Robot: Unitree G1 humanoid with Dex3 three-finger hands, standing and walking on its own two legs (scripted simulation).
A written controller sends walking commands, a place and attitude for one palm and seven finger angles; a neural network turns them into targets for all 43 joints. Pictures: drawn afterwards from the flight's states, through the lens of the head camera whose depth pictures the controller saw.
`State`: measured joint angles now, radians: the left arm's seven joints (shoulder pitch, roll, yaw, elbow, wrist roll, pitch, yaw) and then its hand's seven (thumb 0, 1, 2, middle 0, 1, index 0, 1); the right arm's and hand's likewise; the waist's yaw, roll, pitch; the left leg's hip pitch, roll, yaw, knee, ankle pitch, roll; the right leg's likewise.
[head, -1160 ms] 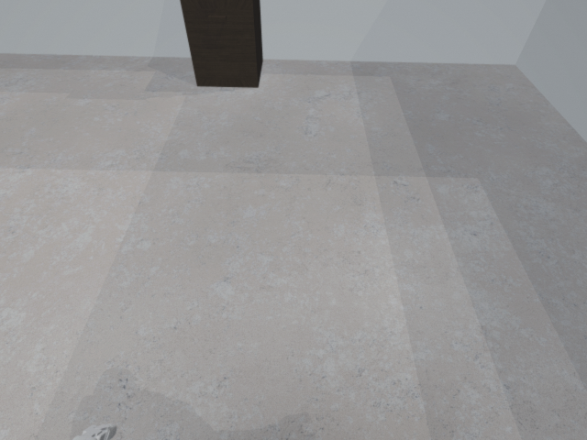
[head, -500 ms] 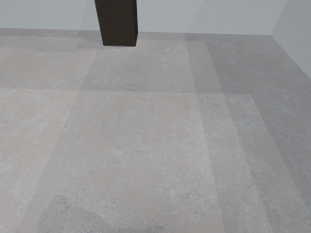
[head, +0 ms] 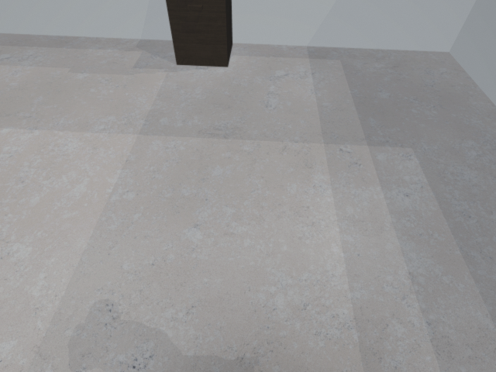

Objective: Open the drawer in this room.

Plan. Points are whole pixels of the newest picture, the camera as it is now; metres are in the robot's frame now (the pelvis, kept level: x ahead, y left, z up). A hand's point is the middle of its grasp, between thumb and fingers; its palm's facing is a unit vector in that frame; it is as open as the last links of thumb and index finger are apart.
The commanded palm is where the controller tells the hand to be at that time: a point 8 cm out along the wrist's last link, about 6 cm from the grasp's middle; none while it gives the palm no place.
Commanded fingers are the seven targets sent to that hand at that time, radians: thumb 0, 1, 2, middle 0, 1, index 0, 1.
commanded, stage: stand and wait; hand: left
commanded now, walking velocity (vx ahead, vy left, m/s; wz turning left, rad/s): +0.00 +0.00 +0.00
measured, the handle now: out of the picture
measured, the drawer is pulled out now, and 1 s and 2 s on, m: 0.00 0.00 0.00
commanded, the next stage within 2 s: turn or walk to find it in 0.66 s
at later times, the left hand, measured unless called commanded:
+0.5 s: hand out of the picture -0.01 +0.20 -0.17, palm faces +0.02 -0.98 -0.22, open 7.4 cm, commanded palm none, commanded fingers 0.00 0.90 0.90 -0.20 -0.30 -0.20 -0.30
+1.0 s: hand out of the picture +0.02 +0.22 -0.19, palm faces +0.10 -0.98 -0.17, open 7.4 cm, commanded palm none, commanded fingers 0.00 0.90 0.90 -0.20 -0.30 -0.20 -0.30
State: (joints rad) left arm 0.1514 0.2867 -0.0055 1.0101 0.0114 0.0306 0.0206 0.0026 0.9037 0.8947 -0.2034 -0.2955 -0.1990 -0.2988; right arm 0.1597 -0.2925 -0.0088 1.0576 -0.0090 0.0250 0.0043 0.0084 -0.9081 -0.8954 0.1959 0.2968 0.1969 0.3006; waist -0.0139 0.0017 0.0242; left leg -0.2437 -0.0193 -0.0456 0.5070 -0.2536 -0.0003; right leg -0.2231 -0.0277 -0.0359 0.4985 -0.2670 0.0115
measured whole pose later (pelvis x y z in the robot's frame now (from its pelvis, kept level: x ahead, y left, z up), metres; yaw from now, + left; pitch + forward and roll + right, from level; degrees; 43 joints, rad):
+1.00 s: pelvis +0.05 +0.04 -0.01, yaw +5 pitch +0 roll -1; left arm 0.34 0.21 0.03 1.08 0.02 0.01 0.00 0.00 0.90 0.89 -0.20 -0.30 -0.20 -0.30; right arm 0.37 -0.19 -0.03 1.08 -0.02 -0.03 0.01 0.01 -0.91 -0.90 0.19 0.30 0.20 0.30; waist -0.02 -0.04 -0.03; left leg -0.28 0.02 0.09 0.61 -0.31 0.04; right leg -0.21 -0.09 -0.09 0.69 -0.45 0.01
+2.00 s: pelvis +0.23 +0.06 -0.01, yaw +6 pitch -1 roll +1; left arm 0.33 0.15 0.02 1.13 0.03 0.02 0.00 0.00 0.91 0.90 -0.20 -0.29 -0.20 -0.30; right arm 0.36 -0.13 -0.02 1.14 -0.02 -0.03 -0.03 0.01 -0.91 -0.90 0.20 0.30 0.20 0.30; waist -0.01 0.00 0.02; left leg 0.02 0.00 0.11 0.44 -0.44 0.02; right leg -0.29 -0.07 -0.11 0.70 -0.42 0.00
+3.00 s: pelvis +0.37 +0.08 -0.01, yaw +9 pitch +0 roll +1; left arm 0.32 0.15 0.02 1.11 0.01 0.01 0.03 0.00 0.91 0.89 -0.20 -0.30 -0.20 -0.30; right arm 0.27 -0.14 -0.03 1.14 -0.01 -0.02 -0.03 0.01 -0.92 -0.90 0.19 0.30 0.20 0.30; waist -0.01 -0.02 0.03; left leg -0.24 0.03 0.12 0.58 -0.33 0.02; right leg -0.15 -0.08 -0.13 0.69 -0.52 0.01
